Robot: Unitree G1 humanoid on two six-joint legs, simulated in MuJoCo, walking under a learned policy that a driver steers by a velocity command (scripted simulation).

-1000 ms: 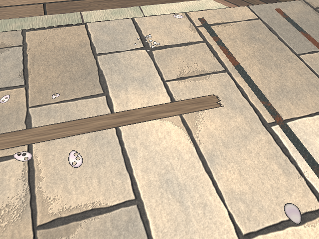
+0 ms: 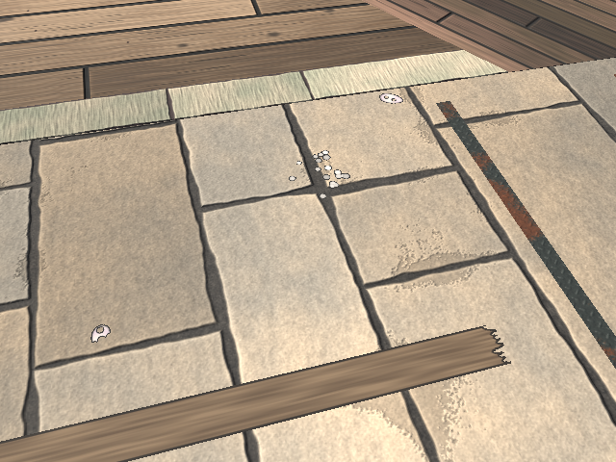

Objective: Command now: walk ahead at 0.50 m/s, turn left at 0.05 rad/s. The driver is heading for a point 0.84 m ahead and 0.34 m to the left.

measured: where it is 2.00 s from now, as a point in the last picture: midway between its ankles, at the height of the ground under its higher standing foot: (212, 374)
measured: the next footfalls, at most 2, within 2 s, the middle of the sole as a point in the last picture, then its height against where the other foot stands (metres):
right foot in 0.32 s outside the picture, level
left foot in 0.86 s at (218, 434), level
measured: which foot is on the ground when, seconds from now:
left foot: down 0.00-0.32, up 0.34-0.84, down 0.86-1.00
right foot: up 0.00-0.30, down 0.32-0.86, up 0.88-1.00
